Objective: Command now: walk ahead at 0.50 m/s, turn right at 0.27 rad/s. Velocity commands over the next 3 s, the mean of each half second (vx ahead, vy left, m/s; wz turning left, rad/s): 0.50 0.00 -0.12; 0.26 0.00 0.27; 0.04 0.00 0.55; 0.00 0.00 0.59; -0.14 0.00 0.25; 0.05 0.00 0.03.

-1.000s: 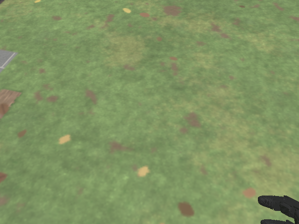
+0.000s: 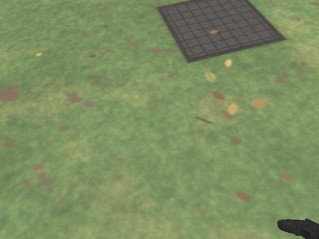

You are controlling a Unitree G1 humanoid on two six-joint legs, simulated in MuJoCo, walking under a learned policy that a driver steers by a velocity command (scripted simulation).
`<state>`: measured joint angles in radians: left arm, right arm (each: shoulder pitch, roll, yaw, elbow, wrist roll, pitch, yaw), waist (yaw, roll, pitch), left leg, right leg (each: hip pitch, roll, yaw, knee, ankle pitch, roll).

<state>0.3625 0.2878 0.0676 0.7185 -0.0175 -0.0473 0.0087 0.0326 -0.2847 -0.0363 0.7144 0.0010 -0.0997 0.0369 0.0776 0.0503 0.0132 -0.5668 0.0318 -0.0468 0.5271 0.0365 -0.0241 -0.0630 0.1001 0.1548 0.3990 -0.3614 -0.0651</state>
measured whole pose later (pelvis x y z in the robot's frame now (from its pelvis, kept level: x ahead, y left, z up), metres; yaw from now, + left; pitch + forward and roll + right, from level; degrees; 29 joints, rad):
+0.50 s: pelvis +0.28 +0.02 +0.00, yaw -2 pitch +3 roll +1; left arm 0.06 0.25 0.03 0.66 -0.02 -0.07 -0.03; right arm 0.39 -0.29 -0.04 0.85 0.02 -0.06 0.01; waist -0.11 -0.03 0.02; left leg 0.02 -0.04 0.02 0.24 -0.31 0.03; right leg -0.60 -0.06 0.03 0.55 0.02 -0.01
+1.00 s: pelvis +0.48 -0.02 +0.00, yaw +9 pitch +2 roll -2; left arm 0.16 0.28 0.07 0.81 0.00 -0.03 0.02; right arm 0.16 -0.28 -0.06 0.69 0.01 0.03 0.02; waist 0.02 0.03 0.05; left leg -0.52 0.07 0.02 0.70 -0.18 -0.02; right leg -0.14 -0.01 -0.22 0.39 -0.27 -0.02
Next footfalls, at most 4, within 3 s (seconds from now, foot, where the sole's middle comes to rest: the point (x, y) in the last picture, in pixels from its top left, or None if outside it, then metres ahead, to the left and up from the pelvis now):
0.06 left None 0.21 0.13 -0.77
0.58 right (216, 237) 0.49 -0.12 -0.77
1.06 left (158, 212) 0.58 0.12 -0.77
1.48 right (212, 204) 0.63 -0.11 -0.77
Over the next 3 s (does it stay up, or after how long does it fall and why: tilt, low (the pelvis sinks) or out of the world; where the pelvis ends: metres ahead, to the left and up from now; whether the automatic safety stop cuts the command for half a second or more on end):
stays up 0.49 -0.10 0.00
